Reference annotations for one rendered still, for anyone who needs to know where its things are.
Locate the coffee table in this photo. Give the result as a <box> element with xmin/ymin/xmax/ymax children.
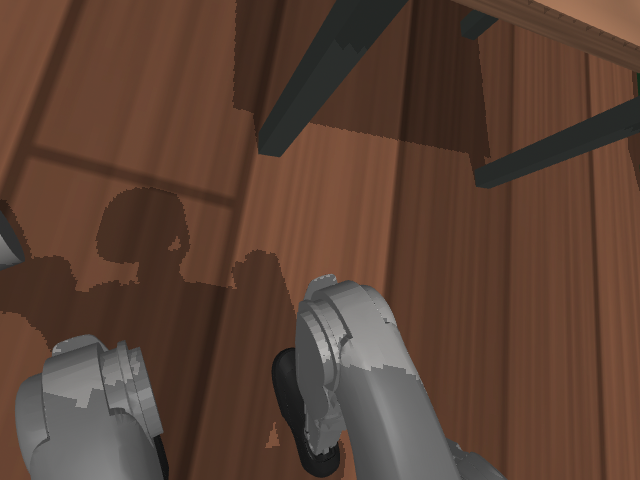
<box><xmin>258</xmin><ymin>0</ymin><xmax>640</xmax><ymax>189</ymax></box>

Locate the can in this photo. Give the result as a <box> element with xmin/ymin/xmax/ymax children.
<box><xmin>0</xmin><ymin>210</ymin><xmax>25</xmax><ymax>271</ymax></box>

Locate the left robot foot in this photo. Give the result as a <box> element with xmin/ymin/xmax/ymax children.
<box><xmin>153</xmin><ymin>435</ymin><xmax>169</xmax><ymax>480</ymax></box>

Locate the right robot foot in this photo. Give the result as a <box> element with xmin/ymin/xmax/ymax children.
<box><xmin>272</xmin><ymin>348</ymin><xmax>340</xmax><ymax>478</ymax></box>

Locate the right robot hand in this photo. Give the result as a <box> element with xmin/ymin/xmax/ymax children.
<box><xmin>446</xmin><ymin>438</ymin><xmax>508</xmax><ymax>480</ymax></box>

